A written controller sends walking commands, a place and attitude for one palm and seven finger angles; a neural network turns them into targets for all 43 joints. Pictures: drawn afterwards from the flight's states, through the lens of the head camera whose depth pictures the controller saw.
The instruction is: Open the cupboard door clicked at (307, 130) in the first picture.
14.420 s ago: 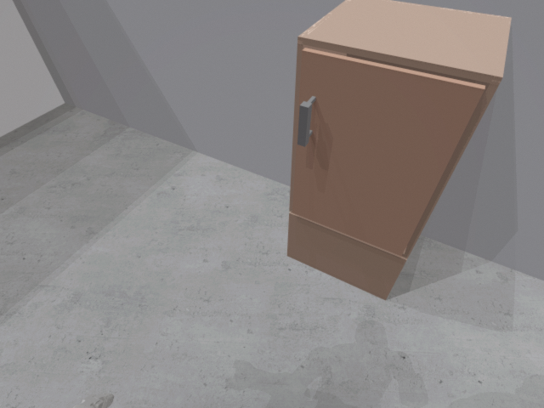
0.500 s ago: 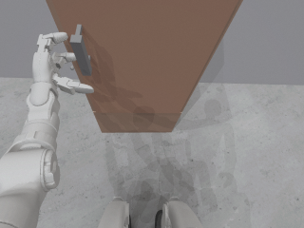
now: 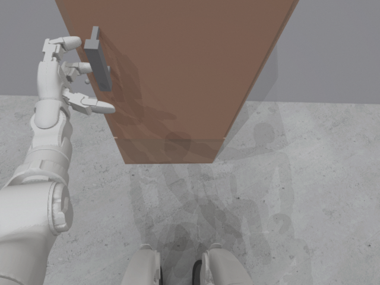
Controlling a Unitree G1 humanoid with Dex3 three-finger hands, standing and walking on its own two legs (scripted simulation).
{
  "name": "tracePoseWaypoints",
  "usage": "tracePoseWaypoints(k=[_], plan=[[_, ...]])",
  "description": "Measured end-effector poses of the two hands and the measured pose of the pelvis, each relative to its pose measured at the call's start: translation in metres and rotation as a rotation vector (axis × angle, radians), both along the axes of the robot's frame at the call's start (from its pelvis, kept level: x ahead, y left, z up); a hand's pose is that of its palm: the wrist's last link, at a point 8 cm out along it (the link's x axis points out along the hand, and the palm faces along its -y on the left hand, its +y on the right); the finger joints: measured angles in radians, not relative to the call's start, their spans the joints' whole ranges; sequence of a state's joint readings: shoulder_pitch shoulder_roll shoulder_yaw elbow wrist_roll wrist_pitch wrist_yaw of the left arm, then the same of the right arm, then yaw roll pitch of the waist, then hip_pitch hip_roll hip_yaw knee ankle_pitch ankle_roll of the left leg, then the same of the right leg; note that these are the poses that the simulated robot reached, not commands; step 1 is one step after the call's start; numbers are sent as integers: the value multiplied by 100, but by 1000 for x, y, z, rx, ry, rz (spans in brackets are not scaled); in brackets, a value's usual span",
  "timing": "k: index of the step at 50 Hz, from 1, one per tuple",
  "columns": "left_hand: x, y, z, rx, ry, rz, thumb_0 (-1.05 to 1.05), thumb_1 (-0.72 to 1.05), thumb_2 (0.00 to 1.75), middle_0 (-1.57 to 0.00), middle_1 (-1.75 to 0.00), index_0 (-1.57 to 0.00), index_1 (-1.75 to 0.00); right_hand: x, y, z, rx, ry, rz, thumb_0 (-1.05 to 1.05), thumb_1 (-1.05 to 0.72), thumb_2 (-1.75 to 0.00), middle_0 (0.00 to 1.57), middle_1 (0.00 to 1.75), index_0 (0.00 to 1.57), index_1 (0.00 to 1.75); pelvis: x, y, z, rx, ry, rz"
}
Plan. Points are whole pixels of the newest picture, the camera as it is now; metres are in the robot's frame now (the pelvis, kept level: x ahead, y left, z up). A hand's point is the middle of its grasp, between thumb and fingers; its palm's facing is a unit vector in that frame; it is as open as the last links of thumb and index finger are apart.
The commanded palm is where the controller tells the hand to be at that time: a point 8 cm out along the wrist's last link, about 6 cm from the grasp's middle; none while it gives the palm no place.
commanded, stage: move the hooked fingers beside the handle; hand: left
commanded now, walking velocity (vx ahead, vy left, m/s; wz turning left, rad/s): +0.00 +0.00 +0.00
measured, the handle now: (101, 60) +0.56 +0.17 +0.06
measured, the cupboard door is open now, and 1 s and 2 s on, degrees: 0 0 0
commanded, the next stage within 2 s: none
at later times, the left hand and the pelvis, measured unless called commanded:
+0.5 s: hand (82, 80) +0.51 +0.20 +0.06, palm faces +0.05 -1.00 -0.03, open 14.8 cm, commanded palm +0.50 +0.22 +0.06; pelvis +0.01 +0.00 +0.00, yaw -1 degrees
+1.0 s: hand (75, 76) +0.52 +0.21 +0.06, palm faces +0.00 -1.00 -0.03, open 14.0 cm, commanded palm +0.51 +0.26 +0.06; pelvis +0.01 +0.00 +0.00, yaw -3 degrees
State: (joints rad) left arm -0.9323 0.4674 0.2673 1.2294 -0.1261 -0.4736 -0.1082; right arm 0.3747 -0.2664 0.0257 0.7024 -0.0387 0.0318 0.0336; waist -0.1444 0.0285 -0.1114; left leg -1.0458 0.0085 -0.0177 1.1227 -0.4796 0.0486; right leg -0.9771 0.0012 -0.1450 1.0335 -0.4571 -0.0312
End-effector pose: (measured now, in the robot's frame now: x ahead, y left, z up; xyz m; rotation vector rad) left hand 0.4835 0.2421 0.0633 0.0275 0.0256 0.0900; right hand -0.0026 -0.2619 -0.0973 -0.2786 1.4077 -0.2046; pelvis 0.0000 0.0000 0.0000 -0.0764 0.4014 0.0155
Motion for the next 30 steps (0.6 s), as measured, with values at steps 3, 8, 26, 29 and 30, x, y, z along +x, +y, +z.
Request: tracePoseWaypoints(k=[3,8,26,29,30], plan=[[1,2,0,7,2,-7,-1,-50,30,-30,-120,-6,-118,1,-1,0,-2,-2,-3,0,-90,-89,20,29,20,30,0,-1,0,-1,3,-2],[2,5,1,12,9,-23,-1,-50,30,-30,-120,-7,-118,2,-3,0,-1,1,-10,0,-90,-89,20,29,20,30,2,-2,1,0,3,-8],[5,11,2,3,15,-45,-1,-50,30,-30,-120,-13,-117,10,-5,4,-7,-20,-42,0,-90,-89,20,29,20,30,10,-4,5,5,-3,-29],[6,13,2,4,15,-49,-1,-50,30,-30,-120,-15,-118,11,-5,4,-8,-24,-47,0,-90,-89,20,29,20,30,11,-4,5,5,-3,-32],[6,13,2,4,16,-51,-1,-50,30,-30,-120,-15,-118,12,-5,4,-9,-24,-48,0,-90,-89,20,29,20,30,11,-4,5,5,-2,-32]])
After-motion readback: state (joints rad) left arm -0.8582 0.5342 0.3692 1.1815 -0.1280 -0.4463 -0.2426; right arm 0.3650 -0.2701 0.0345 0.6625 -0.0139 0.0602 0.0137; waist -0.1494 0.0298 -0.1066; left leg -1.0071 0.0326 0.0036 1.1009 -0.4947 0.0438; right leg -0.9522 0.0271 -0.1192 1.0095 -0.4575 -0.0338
